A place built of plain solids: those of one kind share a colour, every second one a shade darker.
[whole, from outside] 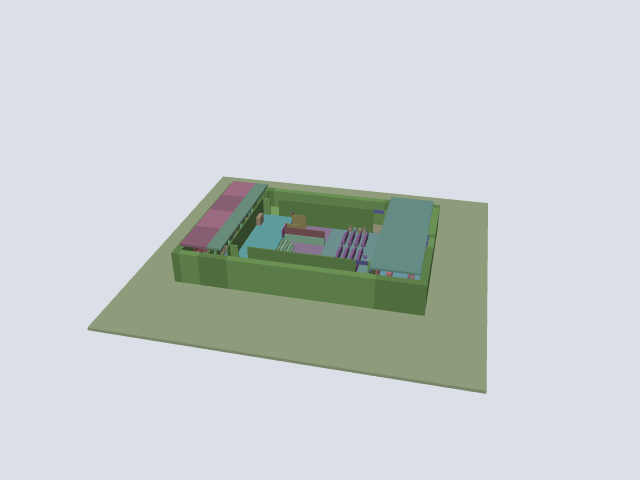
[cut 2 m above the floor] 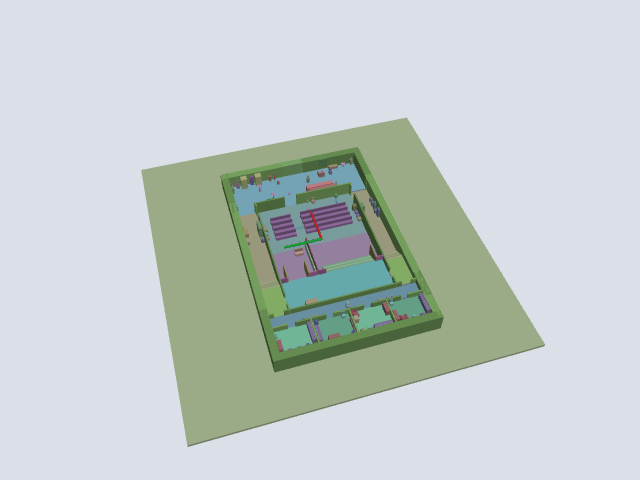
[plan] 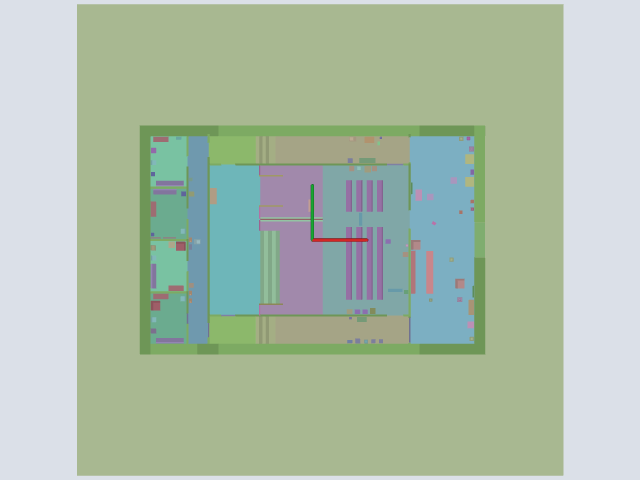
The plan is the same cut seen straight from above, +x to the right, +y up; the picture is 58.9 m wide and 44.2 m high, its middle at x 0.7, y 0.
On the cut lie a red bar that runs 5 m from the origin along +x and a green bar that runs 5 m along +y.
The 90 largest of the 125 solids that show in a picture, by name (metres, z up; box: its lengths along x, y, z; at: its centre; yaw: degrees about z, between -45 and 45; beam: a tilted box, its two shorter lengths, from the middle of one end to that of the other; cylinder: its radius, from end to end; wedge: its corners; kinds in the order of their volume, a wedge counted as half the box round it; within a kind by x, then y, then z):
{
 "ground_under_all_1": {"box": [44.81, 43.42, 0.4], "at": [0.72, 0.0, -0.75]},
 "wall_1": {"box": [1.0, 6.63, 4.34], "at": [-15.41, -7.24, 1.57]},
 "wall_2": {"box": [1.0, 6.63, 4.34], "at": [-15.41, -2.41, 1.57]},
 "wall_3": {"box": [1.0, 6.63, 4.34], "at": [-15.41, 2.41, 1.57]},
 "wall_4": {"box": [1.0, 6.63, 4.34], "at": [-15.41, 7.24, 1.57]},
 "wall_5": {"box": [5.3, 1.0, 4.34], "at": [-13.26, -10.05, 1.57]},
 "wall_6": {"box": [3.7, 0.2, 4.34], "at": [-13.26, -4.83, 1.57]},
 "wall_7": {"box": [3.7, 0.2, 4.34], "at": [-13.26, 0.0, 1.57]},
 "wall_8": {"box": [3.7, 0.2, 4.34], "at": [-13.26, 4.83, 1.57]},
 "wall_9": {"box": [5.3, 1.0, 4.34], "at": [-13.26, 10.05, 1.57]},
 "wall_10": {"box": [0.2, 2.04, 4.34], "at": [-11.51, -8.73, 1.57]},
 "wall_11": {"box": [0.2, 2.04, 4.34], "at": [-11.51, -8.73, 1.57]},
 "wall_12": {"box": [0.2, 2.04, 4.34], "at": [-11.51, -5.74, 1.57]},
 "wall_13": {"box": [0.2, 3.88, 4.34], "at": [-11.51, -4.83, 1.57]},
 "wall_14": {"box": [0.2, 2.04, 4.34], "at": [-11.51, -3.91, 1.57]},
 "wall_15": {"box": [0.2, 2.04, 4.34], "at": [-11.51, -0.92, 1.57]},
 "wall_16": {"box": [0.2, 2.04, 4.34], "at": [-11.51, 0.92, 1.57]},
 "wall_17": {"box": [0.2, 3.88, 4.34], "at": [-11.51, 4.83, 1.57]},
 "wall_18": {"box": [0.2, 2.04, 4.34], "at": [-11.51, 5.74, 1.57]},
 "wall_19": {"box": [0.2, 2.04, 4.34], "at": [-11.51, 8.73, 1.57]},
 "wall_20": {"box": [3.75, 1.0, 4.34], "at": [-10.53, -10.05, 1.57]},
 "wall_21": {"box": [3.75, 1.0, 4.34], "at": [-10.53, 10.05, 1.57]},
 "wall_22": {"box": [0.2, 15.3, 4.34], "at": [-9.55, 0.0, 1.57]},
 "wall_23": {"box": [0.2, 14.1, 4.34], "at": [-9.55, 0.0, 1.57]},
 "wall_24": {"box": [1.26, 0.2, 4.34], "at": [-9.03, -6.95, 1.57]},
 "wall_25": {"box": [1.26, 0.2, 4.34], "at": [-9.03, 6.95, 1.57]},
 "wall_26": {"box": [20.31, 1.0, 4.34], "at": [-0.3, -10.05, 1.57]},
 "wall_27": {"box": [20.31, 1.0, 4.34], "at": [-0.3, 10.05, 1.57]},
 "wall_28": {"box": [13.97, 0.2, 4.34], "at": [-0.11, -6.95, 1.57]},
 "wall_29": {"box": [13.97, 0.2, 4.34], "at": [-0.11, 6.95, 1.57]},
 "wall_30": {"box": [0.2, 8.1, 4.34], "at": [8.96, -3.0, 1.57]},
 "wall_31": {"box": [0.2, 4.3, 4.34], "at": [8.96, 4.9, 1.57]},
 "wall_32": {"box": [7.85, 1.0, 4.34], "at": [11.98, -10.05, 1.57]},
 "wall_33": {"box": [7.85, 1.0, 4.34], "at": [11.98, 10.05, 1.57]},
 "wall_34": {"box": [1.0, 8.95, 4.34], "at": [15.41, -6.08, 1.57]},
 "wall_35": {"box": [1.0, 8.95, 4.34], "at": [15.41, 6.08, 1.57]},
 "floor_dressing_1": {"box": [3.5, 4.83, 1.73], "at": [-13.26, -7.24, 0.27]},
 "floor_dressing_2": {"box": [3.5, 4.83, 1.73], "at": [-13.26, -2.41, 0.27]},
 "floor_dressing_3": {"box": [3.5, 4.83, 1.73], "at": [-13.26, 2.41, 0.27]},
 "floor_dressing_4": {"box": [3.5, 4.83, 1.73], "at": [-13.26, 7.24, 0.27]},
 "floor_stage_1": {"box": [4.75, 13.9, 1.73], "at": [-7.18, 0.0, 0.27]},
 "floor_foyer_1": {"box": [6.05, 19.3, 0.6], "at": [11.98, 0.0, -0.3]},
 "floor_parterre_1": {"box": [8.01, 13.9, 0.6], "at": [4.95, 0.0, -0.3]},
 "floor_back_corridor_1": {"box": [1.95, 19.3, 1.73], "at": [-10.53, 0.0, 0.27]},
 "floor_lift_1": {"box": [5.75, 8.65, 0.6], "at": [-1.93, -2.62, -0.3]},
 "floor_lift_2": {"box": [5.75, 4.85, 0.6], "at": [-1.93, 4.53, -0.3]},
 "floor_walk_1": {"box": [4.35, 2.7, 1.73], "at": [-7.38, -8.3, 0.27]},
 "floor_walk_2": {"box": [4.35, 2.7, 1.73], "at": [-7.38, 8.3, 0.27]},
 "floor_promenade_1": {"box": [12.36, 2.7, 0.6], "at": [2.77, -8.3, -0.3]},
 "floor_promenade_2": {"box": [12.36, 2.7, 0.6], "at": [2.77, 8.3, -0.3]},
 "ceil_foyer_1": {"box": [6.05, 19.3, 0.3], "at": [11.98, 0.0, 4.55]},
 "ceil_dressing_1": {"box": [3.5, 4.83, 0.3], "at": [-13.26, -7.24, 4.53]},
 "ceil_dressing_2": {"box": [3.5, 4.83, 0.3], "at": [-13.26, -2.41, 4.53]},
 "ceil_dressing_3": {"box": [3.5, 4.83, 0.3], "at": [-13.26, 2.41, 4.53]},
 "ceil_dressing_4": {"box": [3.5, 4.83, 0.3], "at": [-13.26, 7.24, 4.53]},
 "tread_1": {"box": [0.36, 6.7, 1.54], "at": [-4.62, -2.5, 0.17]},
 "tread_2": {"box": [0.36, 6.7, 1.35], "at": [-4.26, -2.5, 0.08]},
 "tread_3": {"box": [0.36, 6.7, 1.17], "at": [-3.9, -2.5, -0.02]},
 "tread_4": {"box": [0.36, 6.7, 0.98], "at": [-3.54, -2.5, -0.11]},
 "tread_5": {"box": [0.36, 6.7, 0.79], "at": [-3.19, -2.5, -0.21]},
 "door_leaf_1": {"box": [0.97, 3.2, 3.87], "at": [15.42, 0.0, 1.33]},
 "ceil_back_corridor_1": {"box": [1.95, 19.3, 0.3], "at": [-10.53, 0.0, 4.53]},
 "tread_walk_1": {"box": [0.3, 2.5, 1.73], "at": [-5.05, -8.3, 0.27]},
 "tread_walk_2": {"box": [0.3, 2.5, 1.73], "at": [-5.05, 8.3, 0.27]},
 "tread_walk_3": {"box": [0.3, 2.5, 1.54], "at": [-4.75, -8.3, 0.17]},
 "tread_walk_4": {"box": [0.3, 2.5, 1.54], "at": [-4.75, 8.3, 0.17]},
 "tread_walk_5": {"box": [0.3, 2.5, 1.35], "at": [-4.46, -8.3, 0.08]},
 "tread_walk_6": {"box": [0.3, 2.5, 1.35], "at": [-4.46, 8.3, 0.08]},
 "tread_walk_7": {"box": [0.3, 2.5, 1.17], "at": [-4.16, -8.3, -0.02]},
 "tread_walk_8": {"box": [0.3, 2.5, 1.17], "at": [-4.16, 8.3, -0.02]},
 "bar_foyer_1": {"box": [0.4, 3.95, 2.1], "at": [9.29, -2.98, 1.05]},
 "bar_foyer_2": {"box": [0.65, 3.95, 1.1], "at": [10.81, -2.98, 0.55]},
 "seats_parterre_1": {"box": [0.44, 6.7, 0.46], "at": [3.32, -2.15, 0.22]},
 "seats_parterre_2": {"box": [0.44, 6.7, 0.46], "at": [4.27, -2.15, 0.22]},
 "seats_parterre_3": {"box": [0.44, 6.7, 0.46], "at": [5.22, -2.15, 0.22]},
 "seats_parterre_4": {"box": [0.44, 6.7, 0.46], "at": [6.17, -2.15, 0.22]},
 "costume_rail_dressing_1": {"box": [0.5, 1.4, 1.66], "at": [-14.62, 2.85, 1.95]},
 "costume_rail_dressing_2": {"box": [1.4, 0.5, 1.66], "at": [-13.96, -5.21, 1.95]},
 "costume_rail_dressing_3": {"box": [1.4, 0.5, 1.66], "at": [-13.96, 9.27, 1.95]},
 "costume_rail_dressing_4": {"box": [1.4, 0.5, 1.66], "at": [-12.55, -4.45, 1.95]},
 "floor_tongue_1": {"box": [5.75, 0.4, 1.73], "at": [-1.93, 1.9, 0.27]},
 "dressing_table_dressing_1": {"box": [0.5, 2.3, 0.77], "at": [-14.62, -3.33, 1.51]},
 "dressing_table_dressing_2": {"box": [2.55, 0.5, 0.77], "at": [-13.13, -9.27, 1.51]},
 "dressing_table_dressing_3": {"box": [2.55, 0.5, 0.77], "at": [-13.13, 5.21, 1.51]},
 "machine_foyer_1": {"box": [0.8, 0.9, 1.73], "at": [14.47, 5.35, 0.96]},
 "machine_foyer_2": {"box": [0.8, 0.9, 1.73], "at": [14.47, 7.45, 0.96]},
 "rail_tongue_1": {"box": [5.75, 0.12, 2.78], "at": [-1.93, 1.9, 0.79]},
 "lockers_promenade_1": {"box": [1.5, 0.48, 1.8], "at": [5.05, 7.32, 0.9]},
 "piano_stage_1": {"box": [0.62, 1.5, 1.25], "at": [-9.12, 4.04, 1.75]},
 "wall_cheek_1": {"box": [2.22, 0.14, 2.68], "at": [-3.81, 5.92, 0.74]}
}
